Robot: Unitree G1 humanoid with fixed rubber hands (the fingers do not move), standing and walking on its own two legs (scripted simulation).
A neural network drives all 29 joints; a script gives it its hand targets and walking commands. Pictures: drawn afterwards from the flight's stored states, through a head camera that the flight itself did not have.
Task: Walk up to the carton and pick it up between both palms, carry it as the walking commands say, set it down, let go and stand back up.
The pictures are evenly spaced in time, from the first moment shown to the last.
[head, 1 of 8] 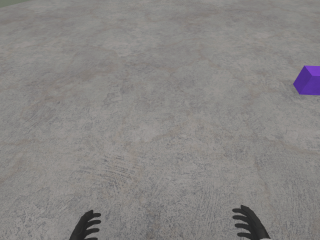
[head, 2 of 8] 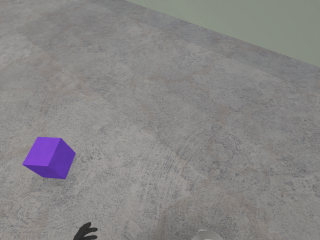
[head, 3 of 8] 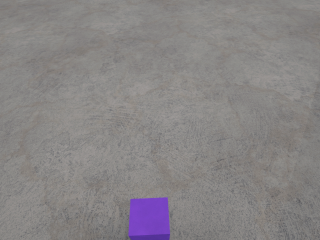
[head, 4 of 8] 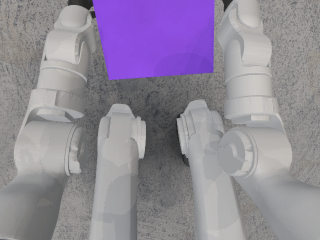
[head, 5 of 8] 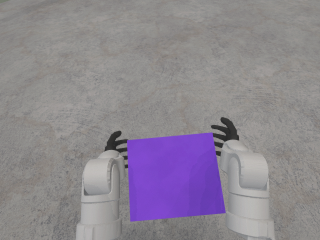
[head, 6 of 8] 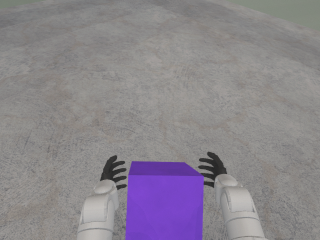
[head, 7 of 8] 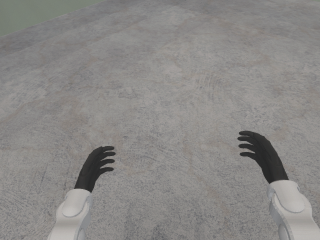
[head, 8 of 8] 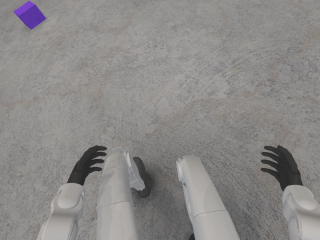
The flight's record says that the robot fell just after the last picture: yes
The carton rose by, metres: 0.65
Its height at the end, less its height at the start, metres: -0.02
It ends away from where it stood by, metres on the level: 4.91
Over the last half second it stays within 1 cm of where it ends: yes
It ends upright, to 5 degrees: no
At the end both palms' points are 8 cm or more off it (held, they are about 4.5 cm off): yes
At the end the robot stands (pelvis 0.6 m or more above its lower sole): no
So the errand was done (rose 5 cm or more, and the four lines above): no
